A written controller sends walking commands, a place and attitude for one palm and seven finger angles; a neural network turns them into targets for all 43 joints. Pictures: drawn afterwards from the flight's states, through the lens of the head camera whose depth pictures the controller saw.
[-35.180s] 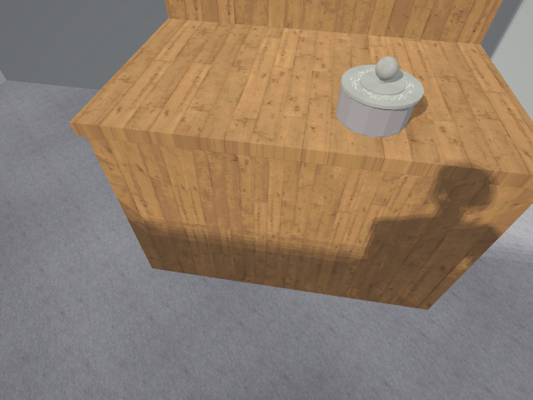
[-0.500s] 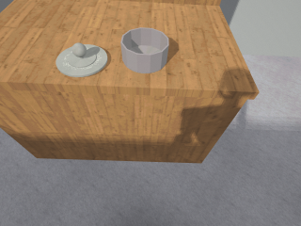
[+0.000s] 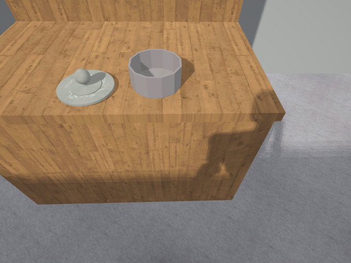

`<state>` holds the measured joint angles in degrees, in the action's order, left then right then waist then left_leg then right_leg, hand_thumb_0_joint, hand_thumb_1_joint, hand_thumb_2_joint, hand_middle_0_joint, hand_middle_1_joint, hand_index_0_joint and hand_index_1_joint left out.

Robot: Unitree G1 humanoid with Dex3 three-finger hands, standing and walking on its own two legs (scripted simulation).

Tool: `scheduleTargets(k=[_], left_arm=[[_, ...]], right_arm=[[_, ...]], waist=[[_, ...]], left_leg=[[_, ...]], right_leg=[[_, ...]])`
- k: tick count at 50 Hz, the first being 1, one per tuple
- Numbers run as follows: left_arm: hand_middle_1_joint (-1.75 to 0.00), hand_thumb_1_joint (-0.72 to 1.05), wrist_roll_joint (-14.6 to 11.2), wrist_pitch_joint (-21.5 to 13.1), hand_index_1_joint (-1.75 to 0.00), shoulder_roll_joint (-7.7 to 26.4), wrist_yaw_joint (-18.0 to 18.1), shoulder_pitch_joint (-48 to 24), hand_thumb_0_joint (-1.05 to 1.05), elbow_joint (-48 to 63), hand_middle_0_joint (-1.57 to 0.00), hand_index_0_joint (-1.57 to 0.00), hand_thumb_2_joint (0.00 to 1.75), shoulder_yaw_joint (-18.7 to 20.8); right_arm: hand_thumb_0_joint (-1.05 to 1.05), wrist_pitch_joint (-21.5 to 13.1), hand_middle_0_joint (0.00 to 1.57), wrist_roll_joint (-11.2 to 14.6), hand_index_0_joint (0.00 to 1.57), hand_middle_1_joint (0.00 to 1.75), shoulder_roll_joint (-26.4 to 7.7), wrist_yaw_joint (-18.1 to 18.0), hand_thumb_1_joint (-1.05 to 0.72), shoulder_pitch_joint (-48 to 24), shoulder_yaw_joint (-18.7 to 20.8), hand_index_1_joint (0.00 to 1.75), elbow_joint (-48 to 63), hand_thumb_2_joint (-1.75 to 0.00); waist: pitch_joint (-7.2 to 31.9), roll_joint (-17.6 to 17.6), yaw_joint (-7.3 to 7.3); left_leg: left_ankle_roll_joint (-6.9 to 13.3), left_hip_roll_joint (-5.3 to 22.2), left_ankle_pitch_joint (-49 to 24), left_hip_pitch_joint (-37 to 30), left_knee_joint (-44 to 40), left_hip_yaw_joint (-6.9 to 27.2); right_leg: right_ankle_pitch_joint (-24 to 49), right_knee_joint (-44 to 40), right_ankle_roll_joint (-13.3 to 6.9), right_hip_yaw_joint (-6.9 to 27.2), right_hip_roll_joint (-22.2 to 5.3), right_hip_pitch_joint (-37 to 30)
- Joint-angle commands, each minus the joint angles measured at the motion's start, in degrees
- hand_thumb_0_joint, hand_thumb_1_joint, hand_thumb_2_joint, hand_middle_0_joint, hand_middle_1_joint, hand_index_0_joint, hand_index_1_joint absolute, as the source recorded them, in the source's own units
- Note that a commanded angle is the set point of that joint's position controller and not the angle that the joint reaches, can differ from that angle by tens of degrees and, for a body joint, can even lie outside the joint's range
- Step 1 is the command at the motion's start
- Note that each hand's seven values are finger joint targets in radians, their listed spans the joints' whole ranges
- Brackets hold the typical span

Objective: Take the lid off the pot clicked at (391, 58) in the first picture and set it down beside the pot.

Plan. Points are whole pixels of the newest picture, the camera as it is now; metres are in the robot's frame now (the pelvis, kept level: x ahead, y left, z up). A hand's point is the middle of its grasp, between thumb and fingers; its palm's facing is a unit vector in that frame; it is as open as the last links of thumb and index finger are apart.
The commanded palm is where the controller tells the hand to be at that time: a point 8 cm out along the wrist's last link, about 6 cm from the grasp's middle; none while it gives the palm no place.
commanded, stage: let the arm hang, fingers relaxed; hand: left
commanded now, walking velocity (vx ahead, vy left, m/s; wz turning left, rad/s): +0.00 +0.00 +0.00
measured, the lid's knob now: (82, 76) +0.65 +0.34 +0.05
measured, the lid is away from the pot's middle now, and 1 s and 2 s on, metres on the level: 0.24 0.24 0.24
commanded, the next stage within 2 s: look to check the result in 0.64 s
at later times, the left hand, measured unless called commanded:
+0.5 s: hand out of the picture +0.01 +0.16 -0.18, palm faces +0.03 -0.98 -0.19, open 7.3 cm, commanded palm none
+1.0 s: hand out of the picture +0.02 +0.17 -0.18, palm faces +0.02 -0.98 -0.20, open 7.3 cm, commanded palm none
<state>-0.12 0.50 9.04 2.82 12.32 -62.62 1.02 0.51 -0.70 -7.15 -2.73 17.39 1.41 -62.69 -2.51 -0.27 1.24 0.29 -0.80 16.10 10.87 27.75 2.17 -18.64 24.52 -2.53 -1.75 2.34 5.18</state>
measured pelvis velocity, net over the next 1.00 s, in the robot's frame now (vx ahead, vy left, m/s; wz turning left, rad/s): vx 0.01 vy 0.00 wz -0.02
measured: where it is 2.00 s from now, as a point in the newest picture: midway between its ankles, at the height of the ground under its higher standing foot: outside the picture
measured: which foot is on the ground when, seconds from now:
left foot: down 0.00-1.00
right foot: down 0.00-1.00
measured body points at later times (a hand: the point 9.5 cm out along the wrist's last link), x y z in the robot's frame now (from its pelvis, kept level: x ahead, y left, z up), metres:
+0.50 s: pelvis +0.01 -0.01 +0.00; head +0.03 -0.01 +0.45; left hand +0.01 +0.21 -0.16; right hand -0.01 -0.22 -0.16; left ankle -0.01 +0.12 -0.74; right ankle -0.06 -0.09 -0.74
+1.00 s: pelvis +0.01 +0.00 +0.00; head +0.03 +0.00 +0.45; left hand +0.02 +0.22 -0.16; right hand -0.01 -0.21 -0.16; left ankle -0.01 +0.12 -0.74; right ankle -0.06 -0.09 -0.74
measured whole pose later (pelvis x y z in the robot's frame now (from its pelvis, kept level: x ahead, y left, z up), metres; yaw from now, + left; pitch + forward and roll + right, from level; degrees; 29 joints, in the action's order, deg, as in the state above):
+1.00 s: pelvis +0.01 +0.00 +0.00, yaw -1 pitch -1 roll +0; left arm -0.2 0.3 8.1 3.1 15.1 -63.7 1.1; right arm 0.3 -0.4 -6.2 -3.2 17.4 1.4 -63.8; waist -3.1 0.1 1.1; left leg -0.1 -0.1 16.8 9.2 26.6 1.0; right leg -18.7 23.2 -2.8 -0.5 2.9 3.8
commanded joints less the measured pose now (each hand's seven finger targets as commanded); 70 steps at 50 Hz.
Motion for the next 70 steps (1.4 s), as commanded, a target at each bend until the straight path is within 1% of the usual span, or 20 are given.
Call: scheduleTargets(k=[1, 5, 6, 8, 10, 13, 15, 22, 25, 26, 28, 34, 38, 41, 47, 49, 51, 56, 59, 70], left_arm=[[-0.30, 0.90, 0.2, -0.9, -0.30, 4.5, 0.0, 3.8, 0.00, 1.5, -0.20, -0.20, 0.90, 1.0], [-0.30, 0.90, 0.0, -1.1, -0.30, 4.7, 0.1, 4.4, 0.00, 1.3, -0.20, -0.20, 0.90, 1.0], [-0.30, 0.90, 0.2, -1.1, -0.30, 4.6, 0.2, 4.6, 0.00, 1.4, -0.20, -0.20, 0.90, 1.0], [-0.30, 0.90, 0.1, -1.1, -0.30, 4.6, 0.2, 4.6, 0.00, 1.3, -0.20, -0.20, 0.90, 1.0], [-0.30, 0.90, 0.0, -1.1, -0.30, 4.4, 0.2, 4.9, 0.00, 1.1, -0.20, -0.20, 0.90, 1.0], [-0.30, 0.90, 0.1, -1.0, -0.30, 4.2, 0.1, 5.1, 0.00, 1.0, -0.20, -0.20, 0.90, 0.9], [-0.30, 0.90, 0.1, -1.1, -0.30, 4.2, 0.1, 5.5, 0.00, 0.7, -0.20, -0.20, 0.90, 1.0], [-0.30, 0.90, 0.1, -1.1, -0.30, 3.7, 0.2, 6.1, 0.00, 0.5, -0.20, -0.20, 0.90, 0.9], [-0.30, 0.90, 0.0, -1.2, -0.30, 3.6, 0.2, 6.4, 0.00, 0.4, -0.20, -0.20, 0.90, 1.0], [-0.30, 0.90, 0.1, -1.2, -0.30, 3.6, 0.3, 6.2, 0.00, 0.5, -0.20, -0.20, 0.90, 1.0], [-0.30, 0.90, 0.0, -1.2, -0.30, 3.5, 0.2, 6.4, 0.00, 0.5, -0.20, -0.20, 0.90, 1.0], [-0.30, 0.90, 0.0, -1.3, -0.30, 3.6, 0.3, 6.5, 0.00, 0.5, -0.20, -0.20, 0.90, 1.0], [-0.30, 0.90, 0.0, -1.2, -0.30, 3.5, 0.2, 6.3, 0.00, 0.7, -0.20, -0.20, 0.90, 1.0], [-0.30, 0.90, 0.1, -1.2, -0.30, 3.5, 0.2, 6.2, 0.00, 0.5, -0.20, -0.20, 0.90, 0.9], [-0.30, 0.90, 0.0, -1.2, -0.30, 3.4, 0.1, 6.3, 0.00, 0.6, -0.20, -0.20, 0.90, 0.9], [-0.30, 0.90, 0.0, -1.3, -0.30, 3.4, 0.1, 6.3, 0.00, 0.7, -0.20, -0.20, 0.90, 1.0], [-0.30, 0.90, 0.0, -1.3, -0.30, 3.5, 0.2, 6.3, 0.00, 0.7, -0.20, -0.20, 0.90, 0.9], [-0.30, 0.90, 0.1, -1.2, -0.30, 3.4, 0.2, 6.4, 0.00, 0.7, -0.20, -0.20, 0.90, 0.9], [-0.30, 0.90, 0.0, -1.2, -0.30, 3.3, 0.1, 6.4, 0.00, 0.7, -0.20, -0.20, 0.90, 1.0], [-0.30, 0.90, 0.0, -1.3, -0.30, 3.2, 0.1, 6.7, 0.00, 0.3, -0.20, -0.20, 0.90, 0.9]], right_arm=[[0.00, -0.8, 0.20, 0.3, 0.20, 0.30, -4.9, -0.3, -0.90, 4.7, 1.3, 0.30, 1.0, -0.90], [0.00, -0.8, 0.20, 0.4, 0.20, 0.30, -5.2, -0.4, -0.90, 4.7, 1.2, 0.30, 0.7, -0.90], [0.00, -0.7, 0.20, 0.5, 0.20, 0.30, -4.8, -0.4, -0.90, 4.6, 1.3, 0.30, 0.8, -0.90], [0.00, -0.6, 0.20, 0.4, 0.20, 0.30, -4.9, -0.4, -0.90, 4.7, 1.2, 0.30, 0.6, -0.90], [0.00, -0.7, 0.20, 0.4, 0.20, 0.30, -5.0, -0.5, -0.90, 4.8, 1.2, 0.30, 0.5, -0.90], [0.00, -0.7, 0.20, 0.4, 0.20, 0.30, -4.9, -0.5, -0.90, 4.7, 1.1, 0.30, 0.3, -0.90], [0.00, -0.7, 0.20, 0.5, 0.20, 0.30, -4.9, -0.6, -0.90, 4.8, 1.1, 0.30, 0.3, -0.90], [0.00, -0.6, 0.20, 0.5, 0.20, 0.30, -4.6, -0.6, -0.90, 4.6, 1.2, 0.30, 0.0, -0.90], [0.00, -0.7, 0.20, 0.5, 0.20, 0.30, -4.5, -0.7, -0.90, 4.8, 1.2, 0.30, 0.0, -0.90], [0.00, -0.7, 0.20, 0.6, 0.20, 0.30, -4.4, -0.7, -0.90, 4.8, 1.2, 0.30, 0.0, -0.90], [0.00, -0.7, 0.20, 0.5, 0.20, 0.30, -4.5, -0.7, -0.90, 5.0, 1.2, 0.30, -0.1, -0.90], [0.00, -0.7, 0.20, 0.5, 0.20, 0.30, -4.4, -0.7, -0.90, 5.0, 1.2, 0.30, -0.3, -0.90], [0.00, -0.8, 0.20, 0.4, 0.20, 0.30, -4.4, -0.8, -0.90, 5.1, 1.2, 0.30, -0.3, -0.90], [0.00, -0.8, 0.20, 0.5, 0.20, 0.30, -4.3, -0.7, -0.90, 5.0, 1.3, 0.30, -0.3, -0.90], [0.00, -0.9, 0.20, 0.5, 0.20, 0.30, -4.4, -0.8, -0.90, 5.3, 1.2, 0.30, -0.4, -0.90], [0.00, -1.1, 0.20, 0.5, 0.20, 0.30, -4.6, -0.8, -0.90, 5.5, 1.2, 0.30, -0.4, -0.90], [0.00, -1.0, 0.20, 0.6, 0.20, 0.30, -4.2, -0.9, -0.90, 5.3, 1.2, 0.30, -0.6, -0.90], [0.00, -0.9, 0.20, 0.6, 0.20, 0.30, -4.1, -0.8, -0.90, 5.4, 1.2, 0.30, -0.7, -0.90], [0.00, -1.0, 0.20, 0.4, 0.20, 0.30, -4.3, -0.8, -0.90, 5.5, 1.1, 0.30, -0.6, -0.90], [0.00, -1.0, 0.20, 0.5, 0.20, 0.30, -4.2, -0.8, -0.90, 5.4, 1.1, 0.30, -0.8, -0.90]], waist=[[-1.0, 0.1, -0.23], [0.1, 1.0, -0.18], [-1.0, 1.4, -0.13], [-0.8, 1.3, -0.09], [0.0, 0.5, -0.05], [-1.4, -0.5, -0.10], [-0.2, 0.0, -0.06], [-1.5, 0.6, -0.11], [-0.5, 0.3, -0.14], [-1.5, 0.6, 0.00], [-0.9, -0.5, -0.04], [-0.9, 0.8, -0.12], [-1.5, -1.1, -0.03], [-1.9, 0.3, -0.08], [-1.2, -0.5, -0.01], [0.4, -0.6, -0.07], [-1.2, 0.2, -0.09], [-1.9, 0.1, -0.09], [-1.1, -1.1, 0.01], [-1.1, 0.1, -0.13]], left_leg=[[2.6, 5.5, -16.7, -0.5, -2.9, 3.0], [2.4, 5.4, -18.5, -1.4, -2.1, 2.4], [2.4, 5.4, -17.7, -1.3, -2.0, 2.2], [2.3, 5.4, -17.1, -1.2, -2.3, 2.1], [2.3, 5.4, -17.6, -1.9, -2.1, 2.1], [2.5, 5.7, -17.6, -1.9, -2.6, 2.3], [2.5, 5.8, -18.6, -2.5, -2.2, 2.2], [2.4, 5.8, -17.1, -2.6, -2.5, 1.9], [2.4, 5.7, -17.9, -2.8, -2.3, 1.9], [2.3, 5.7, -17.0, -2.4, -2.6, 1.9], [2.4, 5.8, -18.1, -2.8, -2.5, 1.9], [2.4, 5.7, -18.1, -2.5, -2.3, 1.7], [2.4, 5.9, -17.9, -2.9, -3.0, 2.1], [2.5, 6.0, -17.8, -2.9, -3.1, 2.0], [2.6, 6.0, -18.4, -3.4, -3.2, 2.2], [2.7, 6.2, -20.6, -4.1, -2.9, 2.2], [2.7, 6.1, -20.4, -3.6, -3.0, 2.2], [2.7, 5.9, -18.9, -3.1, -3.4, 2.3], [2.7, 6.1, -19.6, -3.7, -3.4, 2.5], [2.7, 5.9, -19.2, -3.8, -3.4, 2.5]], right_leg=[[17.9, -3.7, -0.2, 5.1, -7.0, 1.8], [21.5, -3.8, 0.1, 5.5, -7.2, 0.6], [21.4, -3.9, 0.2, 5.7, -7.1, 1.5], [21.1, -4.2, 0.3, 5.8, -7.1, 1.2], [21.4, -4.2, 0.2, 5.9, -7.1, 0.8], [19.6, -4.2, 0.0, 5.6, -6.8, 1.9], [20.9, -4.3, 0.2, 5.6, -6.9, 1.0], [20.3, -4.7, 0.4, 5.9, -6.8, 2.1], [21.3, -4.6, 0.5, 6.0, -6.8, 1.2], [20.6, -4.6, 0.5, 6.0, -6.6, 1.9], [21.0, -4.4, 0.4, 6.0, -6.7, 1.5], [22.7, -4.5, 0.8, 6.1, -6.8, 1.0], [19.9, -4.3, 0.3, 5.9, -6.5, 2.0], [19.6, -4.4, 0.4, 5.8, -6.3, 2.4], [19.5, -4.2, 0.3, 5.9, -6.4, 2.2], [20.8, -4.0, 0.3, 5.7, -6.5, 1.2], [20.9, -4.0, 0.4, 5.7, -6.3, 2.0], [19.7, -4.4, 0.4, 5.8, -6.5, 2.2], [19.0, -4.2, 0.1, 5.6, -6.4, 1.9], [19.4, -4.5, 0.1, 5.8, -6.6, 1.9]])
